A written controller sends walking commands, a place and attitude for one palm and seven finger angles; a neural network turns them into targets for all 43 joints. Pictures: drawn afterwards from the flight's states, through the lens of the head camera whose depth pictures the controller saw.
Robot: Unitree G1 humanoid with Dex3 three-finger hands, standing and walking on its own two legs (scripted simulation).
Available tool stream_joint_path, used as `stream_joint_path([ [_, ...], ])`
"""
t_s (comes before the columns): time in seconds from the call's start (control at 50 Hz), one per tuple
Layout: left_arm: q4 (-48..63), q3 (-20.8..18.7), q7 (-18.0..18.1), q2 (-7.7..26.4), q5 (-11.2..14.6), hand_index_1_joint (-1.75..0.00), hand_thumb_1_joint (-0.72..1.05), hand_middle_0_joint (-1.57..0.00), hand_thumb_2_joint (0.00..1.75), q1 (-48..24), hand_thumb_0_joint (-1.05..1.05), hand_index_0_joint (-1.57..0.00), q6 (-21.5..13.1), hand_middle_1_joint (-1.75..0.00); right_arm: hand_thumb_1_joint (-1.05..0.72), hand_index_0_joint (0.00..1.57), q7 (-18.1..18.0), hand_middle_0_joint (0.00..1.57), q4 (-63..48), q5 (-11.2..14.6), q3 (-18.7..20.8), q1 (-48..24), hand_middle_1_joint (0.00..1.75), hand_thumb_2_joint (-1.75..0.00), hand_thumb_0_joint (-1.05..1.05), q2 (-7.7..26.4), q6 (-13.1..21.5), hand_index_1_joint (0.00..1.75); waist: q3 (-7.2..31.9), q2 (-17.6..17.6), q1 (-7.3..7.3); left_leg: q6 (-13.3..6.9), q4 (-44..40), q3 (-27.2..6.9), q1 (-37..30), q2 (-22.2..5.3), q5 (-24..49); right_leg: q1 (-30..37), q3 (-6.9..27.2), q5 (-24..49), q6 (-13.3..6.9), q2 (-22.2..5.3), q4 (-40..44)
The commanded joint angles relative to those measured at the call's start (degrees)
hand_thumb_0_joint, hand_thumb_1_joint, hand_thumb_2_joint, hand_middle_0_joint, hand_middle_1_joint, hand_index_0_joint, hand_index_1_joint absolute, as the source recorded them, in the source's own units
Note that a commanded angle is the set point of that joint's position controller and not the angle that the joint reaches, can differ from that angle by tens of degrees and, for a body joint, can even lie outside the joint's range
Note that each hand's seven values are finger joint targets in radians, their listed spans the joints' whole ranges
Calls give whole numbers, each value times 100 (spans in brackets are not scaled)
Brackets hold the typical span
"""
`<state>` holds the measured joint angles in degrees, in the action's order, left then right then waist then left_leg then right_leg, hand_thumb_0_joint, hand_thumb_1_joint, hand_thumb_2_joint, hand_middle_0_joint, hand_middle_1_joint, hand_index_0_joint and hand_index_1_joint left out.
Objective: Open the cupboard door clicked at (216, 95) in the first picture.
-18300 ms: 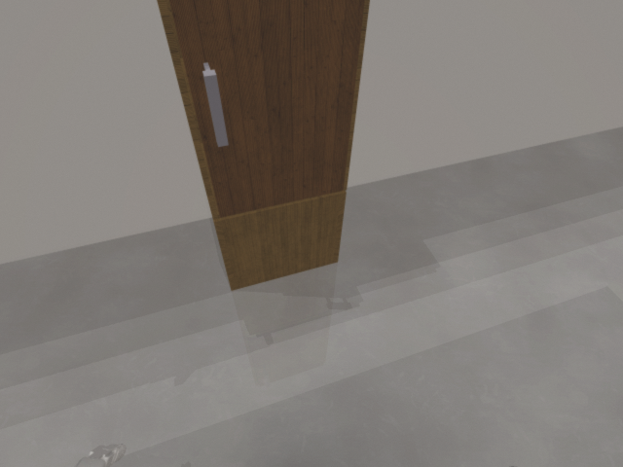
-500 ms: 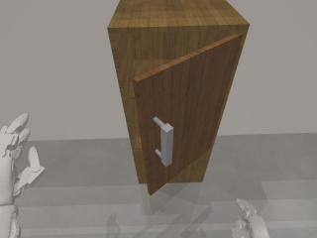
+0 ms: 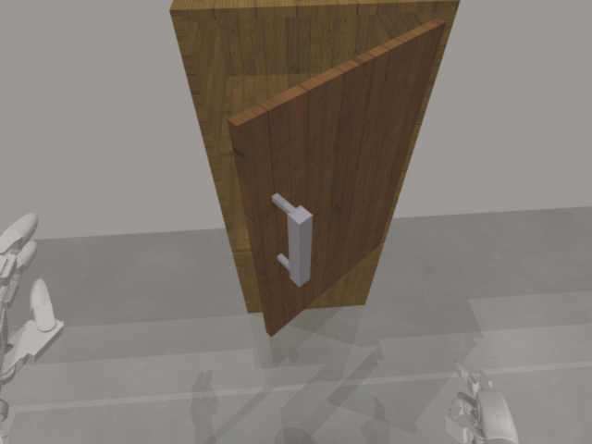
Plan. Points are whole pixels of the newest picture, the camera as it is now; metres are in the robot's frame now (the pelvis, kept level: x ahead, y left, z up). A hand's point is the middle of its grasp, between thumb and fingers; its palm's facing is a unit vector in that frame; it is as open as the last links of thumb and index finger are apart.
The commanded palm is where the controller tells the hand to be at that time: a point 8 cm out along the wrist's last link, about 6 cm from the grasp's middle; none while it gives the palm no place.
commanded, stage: step back with the hand held close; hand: left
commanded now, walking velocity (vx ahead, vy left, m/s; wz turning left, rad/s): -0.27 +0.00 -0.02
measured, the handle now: (290, 241) +0.40 +0.04 +0.02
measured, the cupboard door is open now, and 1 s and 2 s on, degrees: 38 38 38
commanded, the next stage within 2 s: stop stepping back and stand still in 1.18 s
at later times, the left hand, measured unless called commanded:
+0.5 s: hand out of the picture +0.12 +0.29 +0.15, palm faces +0.46 -0.78 -0.43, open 7.4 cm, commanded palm +0.05 +0.33 +0.17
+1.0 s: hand out of the picture +0.05 +0.25 +0.15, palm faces +0.26 -0.81 -0.52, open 7.4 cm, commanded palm -0.02 +0.30 +0.17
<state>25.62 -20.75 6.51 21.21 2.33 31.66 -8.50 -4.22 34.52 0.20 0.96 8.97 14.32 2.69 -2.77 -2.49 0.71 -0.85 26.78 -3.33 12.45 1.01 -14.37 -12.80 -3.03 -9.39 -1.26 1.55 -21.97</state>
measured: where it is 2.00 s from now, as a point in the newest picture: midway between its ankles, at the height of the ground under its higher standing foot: outside the picture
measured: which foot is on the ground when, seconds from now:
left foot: down 0.00-1.00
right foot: down 0.00-0.58, up 0.60-0.74, down 0.76-1.00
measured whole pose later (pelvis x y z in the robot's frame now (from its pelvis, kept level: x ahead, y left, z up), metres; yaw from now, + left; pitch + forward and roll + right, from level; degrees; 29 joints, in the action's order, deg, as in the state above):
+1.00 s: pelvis -0.16 +0.01 -0.01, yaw -1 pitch +3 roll -3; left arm 35.7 -24.8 5.5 29.3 2.5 34.2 -13.5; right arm -3.8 34.1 0.9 -1.1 6.9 10.9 5.4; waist -1.7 2.1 -0.4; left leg -1.0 33.4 -1.2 27.9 -0.5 -9.6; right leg -10.0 1.3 -19.8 -2.1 6.3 -27.3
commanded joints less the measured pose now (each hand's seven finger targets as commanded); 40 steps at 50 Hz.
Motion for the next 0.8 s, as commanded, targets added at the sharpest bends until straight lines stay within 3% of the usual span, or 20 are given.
stream_joint_path([
  [0.0, 1607, -1137, 227, 1373, 70, -30, 90, -20, 90, 59, 0, -20, -436, -30, -90, 20, -110, 20, -1009, 46, 220, -470, 30, -90, 0, 524, 187, 30, 1506, 117, 1, -27, -12, -22, 46, -293, 2342, 963, 371, 2249, 44, -654, -261],
  [0.04, 1618, -1161, 252, 1373, 68, -30, 90, -20, 90, 103, 0, -20, -442, -30, -90, 20, -119, 20, -1044, 55, 241, -463, 30, -90, 0, 540, 152, 30, 1401, 112, -8, -40, -53, -64, 193, -326, 2187, 842, 367, 1956, 66, -604, -294],
  [0.1, 1581, -1181, 264, 1346, 48, -30, 90, -20, 90, 171, 0, -20, -462, -30, -90, 20, -137, 20, -1076, 33, 232, -491, 30, -90, 0, 570, 148, 30, 1204, -264, 17, -102, -333, -262, 613, -458, 1870, 851, 302, 1439, 116, -439, -498],
  [0.22, 1466, -1098, 237, 1166, -86, -30, 90, -20, 90, 47, 0, -20, -495, -30, -90, 20, -92, 20, -1175, 20, 222, -436, 30, -90, 0, 705, 204, 30, 801, -454, 17, -412, -938, -620, 2467, -788, -452, 1551, 374, 507, 185, -191, -1244],
  [0.28, 1492, -1129, 246, 1193, -193, -30, 90, -20, 90, -216, 0, -20, -548, -30, -90, 20, -96, 20, -1204, 10, 227, -392, 30, -90, 0, 740, 269, 30, 527, -359, -15, -549, -1012, -718, 3272, -803, -2027, 1668, 543, 59, 185, -213, -1371],
  [0.32, 1492, -1051, 256, 1143, -257, -30, 90, -20, 90, -451, 0, -20, -567, -30, -90, 20, -88, 20, -1221, 3, 213, -318, 30, -90, 0, 731, 308, 30, 378, -44, -69, -551, -661, -603, 3368, -694, -2426, 1340, 790, -505, 159, -345, -1128],
  [0.36, 1600, -1029, 272, 1180, -283, -30, 90, -20, 90, -696, 0, -20, -605, -30, -90, 20, -71, 20, -1208, -14, 215, -207, 30, -90, 0, 737, 362, 30, 340, 210, -112, -466, -178, -466, 2996, -504, -2529, 663, 1062, -1324, 63, -525, -606],
  [0.44, 1838, -1078, 365, 1326, -188, -30, 90, -20, 90, -746, 0, -20, -705, -30, -90, 20, -76, 20, -1100, -43, 152, -107, 30, -90, 0, 617, 445, 30, 455, 335, -158, -213, 436, -243, 1682, -220, -1852, -733, 1127, -2052, -96, -803, 92],
  [0.48, 2029, -1144, 393, 1406, -150, -30, 90, -20, 90, -654, 0, -20, -779, -30, -90, 20, -94, 20, -1043, -42, 172, -113, 30, -90, 0, 654, 468, 30, 618, -80, -175, -161, 352, -296, 1372, -247, -1758, -899, 905, -1914, -84, -743, -24],
  [0.52, 2045, -1241, 399, 1374, -148, -30, 90, -20, 90, -421, 0, -20, -819, -30, -90, 20, -97, 20, -1077, -62, 143, -161, 30, -90, 0, 657, 490, 30, 678, -657, -134, -301, -541, -719, 2259, -587, -2132, 12, 571, -1432, 67, -363, -861],
  [0.54, 2137, -1326, 390, 1368, -177, -30, 90, -20, 90, -376, 0, -20, -845, -30, -90, 20, -95, 20, -1109, -55, 161, -218, 30, -90, 0, 699, 530, 30, 789, -1135, -83, -453, -1137, -1127, 2951, -935, -2414, 808, 365, -798, 163, -58, -1753],
  [0.56, 2123, -1433, 382, 1389, -204, -30, 90, -20, 90, -326, 0, -20, -864, -30, -90, 20, -92, 20, -1116, -62, 174, -240, 30, -90, 0, 649, 567, 30, 901, -1316, -17, -573, -1451, -1406, 3288, -1224, -2292, 1282, 241, -331, 226, 169, -2465],
  [0.58, 2105, -1506, 358, 1483, -201, -30, 90, -20, 90, -275, 0, -20, -891, -30, -90, 20, -97, 20, -1096, -82, 212, -262, 30, -90, 0, 589, 608, 30, 1016, -1302, 10, -614, -1527, -1534, 3137, -1372, -1800, 1279, 273, -468, 236, 236, -2737],
  [0.6, 2068, -1474, 328, 1399, -155, -30, 90, -20, 90, -143, 0, -20, -898, -30, -90, 20, -80, 20, -1066, -108, 240, -210, 30, -90, 0, 560, 655, 30, 1147, -1069, 6, -654, -1427, -1502, 2749, -1479, -1289, 1094, 367, -765, 213, 251, -2819],
  [0.64, 1732, -1500, 270, 1315, -174, -30, 90, -20, 90, -34, 0, -20, -891, -30, -90, 20, -33, 20, -1050, -88, 301, -244, 30, -90, 0, 623, 708, 30, 847, -810, -5, -845, -1448, -1493, 3167, -1630, -2065, 1243, 531, -1240, 214, 351, -2900],
  [0.66, 1609, -1469, 262, 1261, -163, -30, 90, -20, 90, -5, 0, -20, -896, -30, -90, 20, -20, 20, -982, -128, 271, -223, 30, -90, 0, 599, 721, 30, 644, -718, -26, -848, -1350, -1455, 3072, -1589, -1823, 1115, 558, -1255, 175, 319, -2506],
  [0.7, 1465, -1175, 225, 1087, -72, -30, 90, -20, 90, -69, 0, -20, -885, -30, -90, 20, 8, 20, -817, -155, 233, -260, 30, -90, 0, 562, 807, 30, 440, -536, -62, -691, -1074, -1278, 2120, -1419, -733, 420, 524, -1239, 121, 246, -1507],
  [0.74, 1512, -977, 174, 1058, -1, -30, 90, -20, 90, -301, 0, -20, -888, -30, -90, 20, 54, 20, -582, -176, 218, -221, 30, -90, 0, 637, 871, 30, 620, -544, -77, -535, -852, -1184, 944, -1301, 640, -143, 492, -1027, 96, 263, -634],
  [0.78, 1719, -943, 160, 1235, -15, -30, 90, -20, 90, -536, 0, -20, -950, -30, -90, 20, 76, 20, -424, -168, 241, -258, 30, -90, 0, 638, 866, 30, 1353, -492, -39, -361, -189, -709, -186, -1074, 2698, -132, 689, 588, 91, 15, -175],
])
